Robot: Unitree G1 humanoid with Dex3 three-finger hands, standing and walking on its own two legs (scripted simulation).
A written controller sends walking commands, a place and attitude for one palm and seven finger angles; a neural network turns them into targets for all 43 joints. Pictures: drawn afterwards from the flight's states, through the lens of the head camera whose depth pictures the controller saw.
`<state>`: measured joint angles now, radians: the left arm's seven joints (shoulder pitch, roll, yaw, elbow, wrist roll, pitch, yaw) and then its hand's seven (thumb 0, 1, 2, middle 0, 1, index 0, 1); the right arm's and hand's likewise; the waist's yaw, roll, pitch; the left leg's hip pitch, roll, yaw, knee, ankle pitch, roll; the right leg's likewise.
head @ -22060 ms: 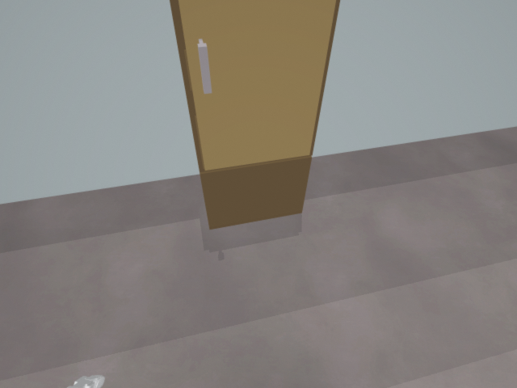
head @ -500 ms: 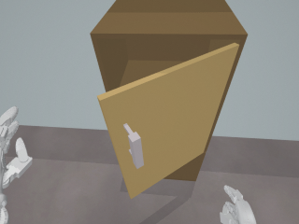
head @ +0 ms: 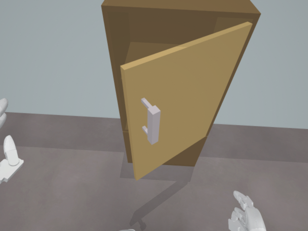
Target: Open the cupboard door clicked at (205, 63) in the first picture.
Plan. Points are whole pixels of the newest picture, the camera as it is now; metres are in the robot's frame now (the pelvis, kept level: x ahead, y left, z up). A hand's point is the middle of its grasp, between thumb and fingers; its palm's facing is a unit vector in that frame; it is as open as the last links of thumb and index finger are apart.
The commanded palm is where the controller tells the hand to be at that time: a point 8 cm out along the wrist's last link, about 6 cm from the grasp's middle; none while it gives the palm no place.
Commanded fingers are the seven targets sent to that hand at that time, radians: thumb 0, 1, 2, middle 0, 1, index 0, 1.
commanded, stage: step back with the hand held close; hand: left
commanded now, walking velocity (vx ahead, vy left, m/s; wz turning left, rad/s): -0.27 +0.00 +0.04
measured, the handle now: (149, 121) +0.38 +0.04 +0.07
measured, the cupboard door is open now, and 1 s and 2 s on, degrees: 37 37 37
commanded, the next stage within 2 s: stop stepping back and stand still in 0.44 s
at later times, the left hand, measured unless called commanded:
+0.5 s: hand out of the picture +0.12 +0.29 +0.18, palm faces +0.41 -0.80 -0.45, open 7.4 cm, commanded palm +0.05 +0.32 +0.19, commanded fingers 0.00 0.90 0.90 -0.20 -0.30 -0.20 -0.30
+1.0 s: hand out of the picture +0.02 +0.28 +0.16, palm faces +0.47 -0.81 -0.34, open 7.4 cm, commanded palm -0.04 +0.30 +0.19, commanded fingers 0.00 0.90 0.90 -0.20 -0.30 -0.20 -0.30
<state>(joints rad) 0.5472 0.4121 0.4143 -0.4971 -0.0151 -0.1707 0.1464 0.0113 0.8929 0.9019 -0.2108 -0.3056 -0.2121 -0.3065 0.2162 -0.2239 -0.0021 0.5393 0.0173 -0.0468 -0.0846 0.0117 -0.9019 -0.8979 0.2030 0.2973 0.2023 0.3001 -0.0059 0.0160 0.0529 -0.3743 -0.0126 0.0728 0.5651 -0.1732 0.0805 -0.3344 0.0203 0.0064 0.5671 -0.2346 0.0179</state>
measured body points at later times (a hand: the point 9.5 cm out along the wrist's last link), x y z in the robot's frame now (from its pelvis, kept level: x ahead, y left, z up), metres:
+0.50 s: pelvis -0.10 +0.02 +0.01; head -0.06 +0.06 +0.46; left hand +0.09 +0.33 +0.20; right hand +0.08 -0.20 -0.06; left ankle +0.00 +0.10 -0.73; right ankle -0.14 -0.12 -0.66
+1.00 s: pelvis -0.20 +0.01 +0.00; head -0.23 +0.02 +0.45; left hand -0.01 +0.32 +0.18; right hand -0.09 -0.27 -0.09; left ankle -0.17 +0.10 -0.73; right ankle -0.30 -0.09 -0.73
